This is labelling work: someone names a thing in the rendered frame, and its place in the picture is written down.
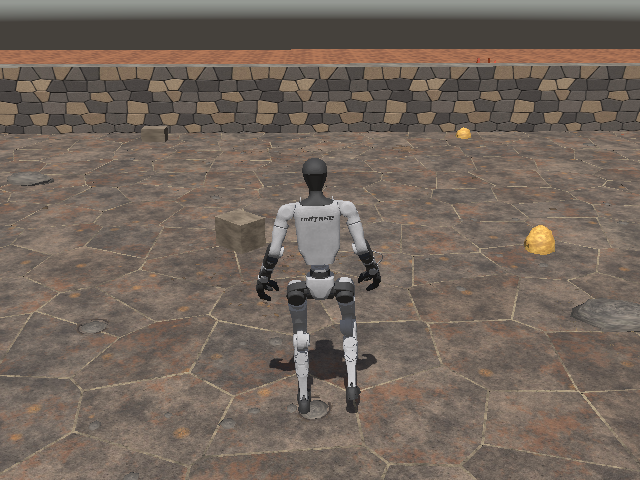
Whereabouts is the left robot forearm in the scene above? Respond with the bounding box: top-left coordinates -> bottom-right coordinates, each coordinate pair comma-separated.
258,243 -> 278,283

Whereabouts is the robot left foot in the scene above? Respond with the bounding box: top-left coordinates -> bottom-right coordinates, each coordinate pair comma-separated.
297,388 -> 311,414

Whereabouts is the right robot upper arm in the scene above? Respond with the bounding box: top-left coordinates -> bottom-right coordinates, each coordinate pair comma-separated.
337,200 -> 369,255

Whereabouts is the robot left hand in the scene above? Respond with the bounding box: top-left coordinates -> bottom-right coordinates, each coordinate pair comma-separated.
256,280 -> 279,301

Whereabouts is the robot right hand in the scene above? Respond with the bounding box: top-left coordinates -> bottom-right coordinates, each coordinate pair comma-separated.
358,270 -> 381,291

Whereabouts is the left robot upper arm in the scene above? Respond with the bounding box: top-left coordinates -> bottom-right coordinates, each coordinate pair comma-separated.
268,203 -> 296,259

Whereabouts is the right robot shin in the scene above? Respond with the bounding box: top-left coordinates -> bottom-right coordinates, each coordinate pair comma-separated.
343,319 -> 358,387

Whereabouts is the right robot forearm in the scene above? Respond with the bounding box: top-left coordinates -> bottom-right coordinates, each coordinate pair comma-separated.
358,239 -> 379,275

